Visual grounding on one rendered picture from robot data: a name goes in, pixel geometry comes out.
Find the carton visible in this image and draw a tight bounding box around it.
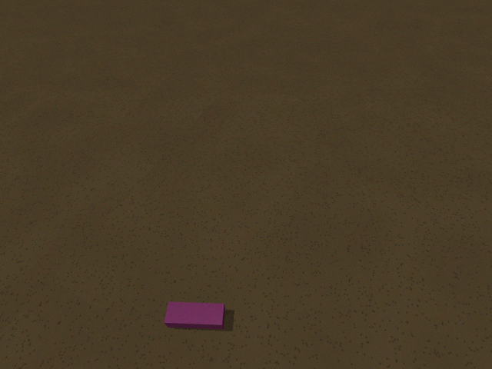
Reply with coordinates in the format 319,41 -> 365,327
164,301 -> 225,329

